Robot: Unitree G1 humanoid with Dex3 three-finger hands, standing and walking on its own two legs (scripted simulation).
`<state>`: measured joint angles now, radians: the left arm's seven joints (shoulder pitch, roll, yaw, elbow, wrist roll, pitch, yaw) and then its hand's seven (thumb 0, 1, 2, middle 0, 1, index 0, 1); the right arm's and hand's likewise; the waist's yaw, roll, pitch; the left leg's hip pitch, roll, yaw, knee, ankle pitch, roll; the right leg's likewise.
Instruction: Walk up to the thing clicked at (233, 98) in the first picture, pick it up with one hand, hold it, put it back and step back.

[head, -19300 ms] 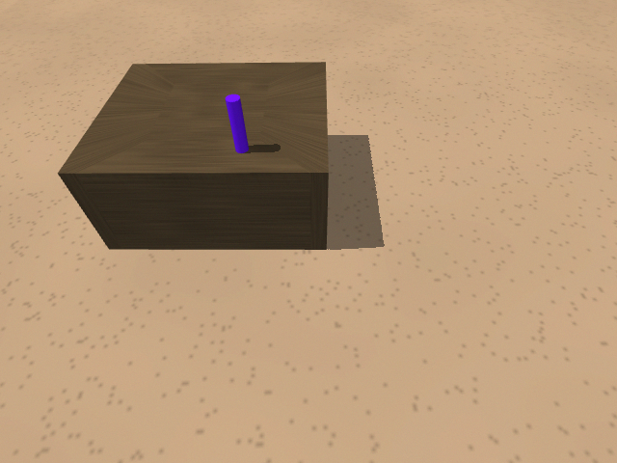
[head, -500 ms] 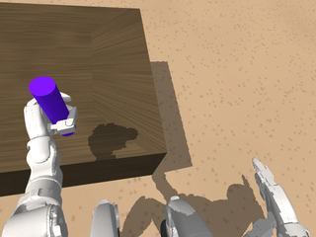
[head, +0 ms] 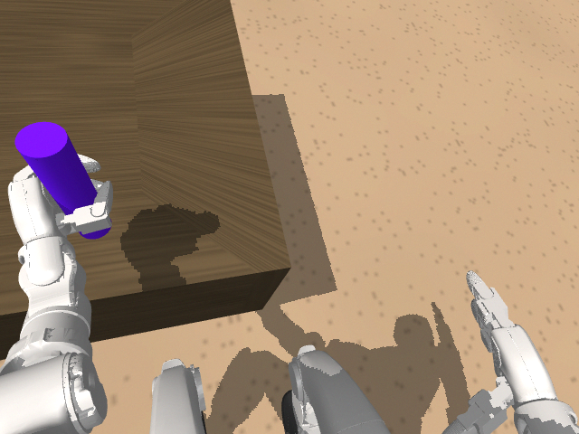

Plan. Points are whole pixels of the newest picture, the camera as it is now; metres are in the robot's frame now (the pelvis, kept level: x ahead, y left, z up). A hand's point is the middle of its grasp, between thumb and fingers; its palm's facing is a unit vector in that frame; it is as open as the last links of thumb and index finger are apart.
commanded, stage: lower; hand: left
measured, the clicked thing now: (73, 190) +0.47 +0.22 -0.02
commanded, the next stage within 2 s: loosen in 1.08 s
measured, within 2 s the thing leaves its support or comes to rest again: rests again in 0.86 s
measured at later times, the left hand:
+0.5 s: hand (96, 205) +0.48 +0.21 -0.09, palm faces +0.21 -0.98 -0.03, open 6.2 cm
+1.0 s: hand (105, 212) +0.48 +0.21 -0.12, palm faces +0.20 -0.98 -0.04, open 6.2 cm
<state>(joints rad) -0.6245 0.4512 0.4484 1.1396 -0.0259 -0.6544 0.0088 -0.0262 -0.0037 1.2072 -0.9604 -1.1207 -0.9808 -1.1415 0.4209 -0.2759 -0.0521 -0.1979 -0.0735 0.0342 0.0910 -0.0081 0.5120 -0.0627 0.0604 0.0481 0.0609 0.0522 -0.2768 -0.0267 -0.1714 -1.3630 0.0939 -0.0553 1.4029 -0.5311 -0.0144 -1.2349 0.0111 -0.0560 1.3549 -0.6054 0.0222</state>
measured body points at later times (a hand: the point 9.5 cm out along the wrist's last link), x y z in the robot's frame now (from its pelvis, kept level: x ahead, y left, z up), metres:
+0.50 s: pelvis -0.01 +0.00 -0.03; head +0.17 +0.08 +0.37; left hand +0.46 +0.26 -0.09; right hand +0.16 -0.26 +0.04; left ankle +0.05 +0.13 -0.59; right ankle +0.02 -0.14 -0.59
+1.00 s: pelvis -0.01 +0.00 -0.05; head +0.18 +0.09 +0.35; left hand +0.47 +0.26 -0.12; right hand +0.16 -0.25 +0.04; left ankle +0.05 +0.13 -0.59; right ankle +0.02 -0.14 -0.59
